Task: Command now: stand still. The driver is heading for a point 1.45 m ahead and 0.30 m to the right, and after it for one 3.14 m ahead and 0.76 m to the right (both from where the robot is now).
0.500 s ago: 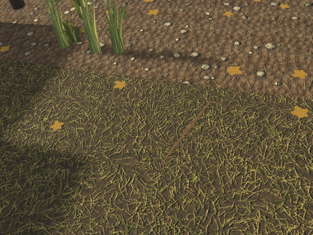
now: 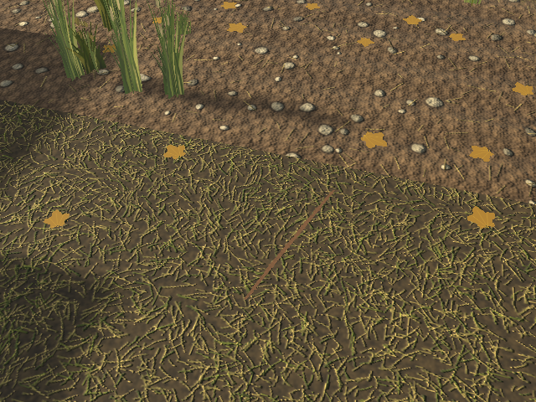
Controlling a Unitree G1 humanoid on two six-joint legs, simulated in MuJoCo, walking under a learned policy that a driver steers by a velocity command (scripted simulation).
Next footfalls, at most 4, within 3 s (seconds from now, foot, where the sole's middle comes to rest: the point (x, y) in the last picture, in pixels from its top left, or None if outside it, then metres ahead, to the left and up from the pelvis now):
0.28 right None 0.09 -0.12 -0.77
0.76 left None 0.47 0.05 -0.77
1.22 right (350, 323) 0.73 -0.19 -0.77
1.56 left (262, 346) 0.66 0.05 -0.77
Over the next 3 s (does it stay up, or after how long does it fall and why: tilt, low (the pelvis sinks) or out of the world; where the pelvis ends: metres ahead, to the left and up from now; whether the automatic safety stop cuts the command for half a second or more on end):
stays up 1.12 -0.06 0.01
